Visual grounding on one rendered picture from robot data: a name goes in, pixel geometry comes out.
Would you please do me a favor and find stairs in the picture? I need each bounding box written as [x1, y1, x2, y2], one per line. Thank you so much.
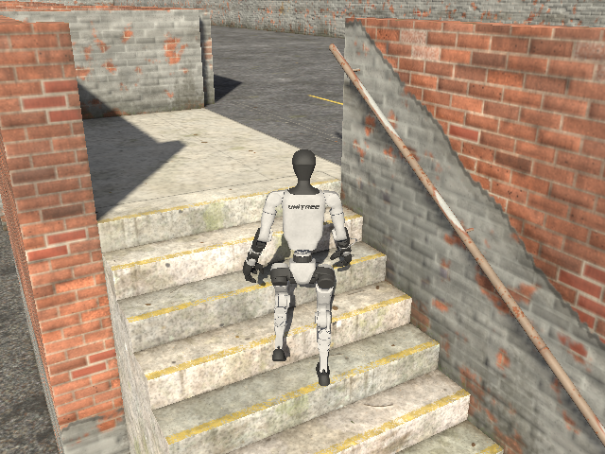
[97, 181, 504, 454]

